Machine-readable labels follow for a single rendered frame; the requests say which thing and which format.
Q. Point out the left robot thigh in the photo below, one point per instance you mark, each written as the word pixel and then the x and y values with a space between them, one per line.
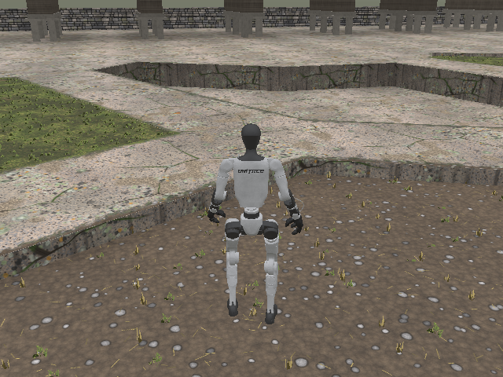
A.
pixel 232 233

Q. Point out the robot left hand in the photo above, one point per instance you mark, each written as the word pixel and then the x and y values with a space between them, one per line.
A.
pixel 212 218

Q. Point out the right robot upper arm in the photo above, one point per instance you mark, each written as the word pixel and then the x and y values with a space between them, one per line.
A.
pixel 280 178

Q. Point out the robot right hand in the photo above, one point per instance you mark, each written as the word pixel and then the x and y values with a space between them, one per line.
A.
pixel 297 222

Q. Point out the left robot upper arm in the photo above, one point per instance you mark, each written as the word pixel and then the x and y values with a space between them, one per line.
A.
pixel 223 176

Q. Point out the robot right shin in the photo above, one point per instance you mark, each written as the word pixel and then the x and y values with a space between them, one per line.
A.
pixel 271 288

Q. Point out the left robot forearm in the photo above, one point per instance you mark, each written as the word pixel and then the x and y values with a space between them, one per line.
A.
pixel 215 204

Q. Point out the right robot forearm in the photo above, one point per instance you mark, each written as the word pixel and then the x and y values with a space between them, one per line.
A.
pixel 292 207

